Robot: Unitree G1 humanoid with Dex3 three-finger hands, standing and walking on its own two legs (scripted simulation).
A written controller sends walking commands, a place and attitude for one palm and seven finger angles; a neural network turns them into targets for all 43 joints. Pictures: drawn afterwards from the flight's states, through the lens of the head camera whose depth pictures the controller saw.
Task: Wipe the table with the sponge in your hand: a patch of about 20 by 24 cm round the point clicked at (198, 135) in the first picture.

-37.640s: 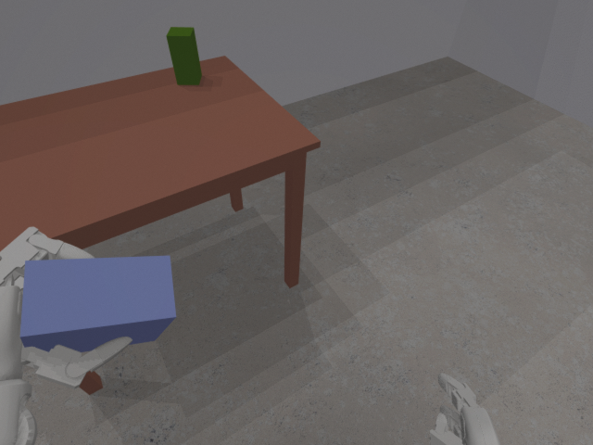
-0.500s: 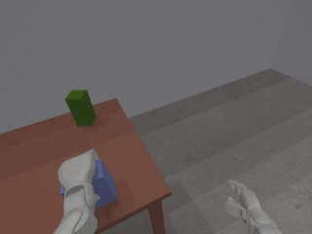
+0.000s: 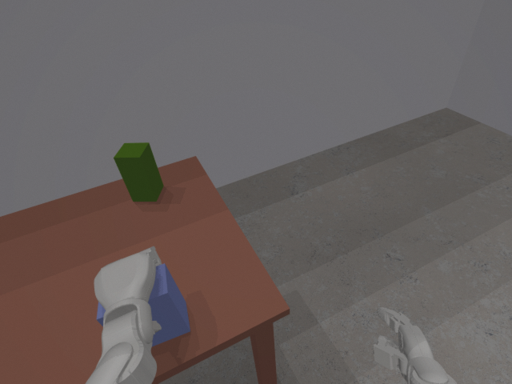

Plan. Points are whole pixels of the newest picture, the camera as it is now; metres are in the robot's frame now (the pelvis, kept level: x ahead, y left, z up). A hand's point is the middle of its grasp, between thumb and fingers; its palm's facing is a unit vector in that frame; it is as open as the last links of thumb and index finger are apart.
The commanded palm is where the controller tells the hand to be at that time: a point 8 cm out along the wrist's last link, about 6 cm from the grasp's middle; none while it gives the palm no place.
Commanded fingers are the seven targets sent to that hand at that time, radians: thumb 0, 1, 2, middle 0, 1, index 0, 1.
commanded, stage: wipe forward along the middle lane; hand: left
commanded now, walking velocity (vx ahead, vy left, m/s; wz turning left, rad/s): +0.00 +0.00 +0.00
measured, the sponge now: (151, 315) +0.24 +0.23 -0.03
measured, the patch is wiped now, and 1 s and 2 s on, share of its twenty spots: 1.00 1.00 1.00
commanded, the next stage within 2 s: slide back across to the first lane in 1.60 s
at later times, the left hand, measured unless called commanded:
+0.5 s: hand (142, 279) +0.28 +0.24 +0.03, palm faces -0.05 -0.05 -1.00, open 10.4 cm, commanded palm +0.25 +0.26 +0.06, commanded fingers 0.00 0.10 1.30 -1.20 -1.60 -1.20 -1.60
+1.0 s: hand (137, 259) +0.32 +0.27 +0.03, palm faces -0.12 -0.03 -0.99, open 10.4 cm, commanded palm +0.30 +0.29 +0.06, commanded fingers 0.00 0.10 1.30 -1.20 -1.60 -1.20 -1.60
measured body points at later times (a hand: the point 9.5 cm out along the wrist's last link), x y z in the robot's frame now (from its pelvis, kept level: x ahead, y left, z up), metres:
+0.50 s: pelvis -0.03 -0.02 -0.01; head -0.05 -0.06 +0.44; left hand +0.28 +0.24 +0.08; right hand +0.20 -0.23 -0.10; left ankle +0.01 +0.13 -0.73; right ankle -0.01 -0.10 -0.73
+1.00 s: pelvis -0.03 -0.05 -0.02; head -0.01 -0.09 +0.43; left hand +0.32 +0.27 +0.08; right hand +0.11 -0.31 -0.15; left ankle +0.01 +0.13 -0.73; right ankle -0.01 -0.10 -0.73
